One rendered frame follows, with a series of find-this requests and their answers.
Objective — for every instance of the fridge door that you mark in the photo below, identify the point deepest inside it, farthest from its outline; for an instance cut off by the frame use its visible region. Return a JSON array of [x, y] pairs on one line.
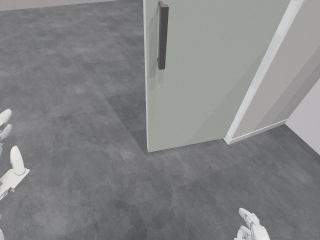
[[213, 51]]

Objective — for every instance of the robot right hand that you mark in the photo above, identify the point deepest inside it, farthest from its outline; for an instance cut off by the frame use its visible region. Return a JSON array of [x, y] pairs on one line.
[[256, 232]]

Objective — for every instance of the handle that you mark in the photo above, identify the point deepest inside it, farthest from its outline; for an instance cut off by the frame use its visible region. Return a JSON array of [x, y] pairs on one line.
[[163, 30]]

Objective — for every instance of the robot left hand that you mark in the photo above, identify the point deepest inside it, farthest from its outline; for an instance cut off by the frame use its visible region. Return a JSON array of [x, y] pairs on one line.
[[16, 176]]

